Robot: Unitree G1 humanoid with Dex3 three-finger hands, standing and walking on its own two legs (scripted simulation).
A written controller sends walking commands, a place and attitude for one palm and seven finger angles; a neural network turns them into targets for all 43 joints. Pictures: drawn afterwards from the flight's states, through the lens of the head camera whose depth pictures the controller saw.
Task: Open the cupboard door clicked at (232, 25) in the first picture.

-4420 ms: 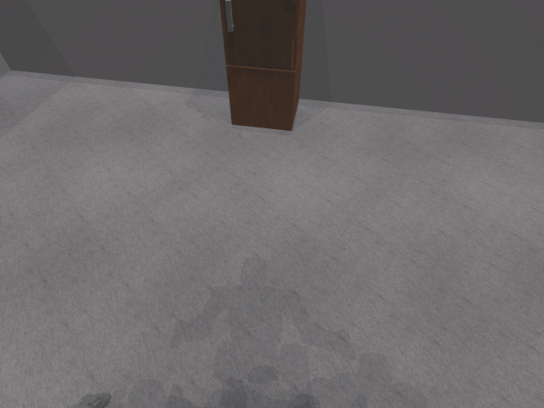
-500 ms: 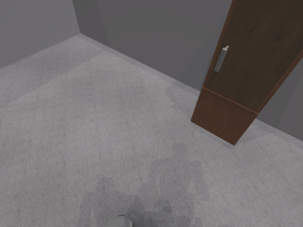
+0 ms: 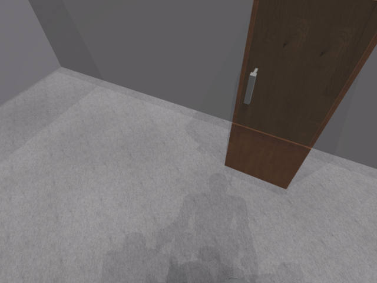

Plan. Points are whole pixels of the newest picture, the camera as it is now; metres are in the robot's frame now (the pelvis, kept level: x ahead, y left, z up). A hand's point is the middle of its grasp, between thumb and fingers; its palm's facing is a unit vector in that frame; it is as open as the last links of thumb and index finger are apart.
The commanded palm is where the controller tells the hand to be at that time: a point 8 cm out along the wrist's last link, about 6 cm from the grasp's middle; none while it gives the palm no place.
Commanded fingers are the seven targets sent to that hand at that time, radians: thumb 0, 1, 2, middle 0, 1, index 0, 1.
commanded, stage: turn to face it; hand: left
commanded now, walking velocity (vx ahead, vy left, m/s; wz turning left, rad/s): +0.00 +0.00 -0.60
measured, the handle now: (251, 86) +0.85 -0.22 -0.09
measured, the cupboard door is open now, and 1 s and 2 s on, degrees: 0 0 0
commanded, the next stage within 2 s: take the last steps up to it in 0.70 s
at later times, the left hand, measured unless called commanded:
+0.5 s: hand (112, 281) +0.16 +0.20 -0.17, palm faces -0.15 -0.97 -0.22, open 7.4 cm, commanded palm none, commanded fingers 0.00 0.90 0.90 -0.20 -0.30 -0.20 -0.30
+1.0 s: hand (141, 257) +0.21 +0.14 -0.15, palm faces -0.38 -0.89 -0.24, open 7.4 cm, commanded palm none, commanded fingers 0.00 0.90 0.90 -0.20 -0.30 -0.20 -0.30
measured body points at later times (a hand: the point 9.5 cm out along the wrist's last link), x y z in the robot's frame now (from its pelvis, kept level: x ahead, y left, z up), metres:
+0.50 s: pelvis +0.05 +0.02 +0.00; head +0.07 +0.03 +0.45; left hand +0.17 +0.25 -0.15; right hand +0.10 -0.26 -0.13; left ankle +0.08 +0.14 -0.74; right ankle +0.09 -0.10 -0.73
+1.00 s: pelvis +0.06 +0.00 +0.00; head +0.08 -0.04 +0.45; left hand +0.23 +0.18 -0.13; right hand -0.05 -0.22 -0.16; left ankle +0.08 +0.13 -0.68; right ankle -0.01 -0.08 -0.73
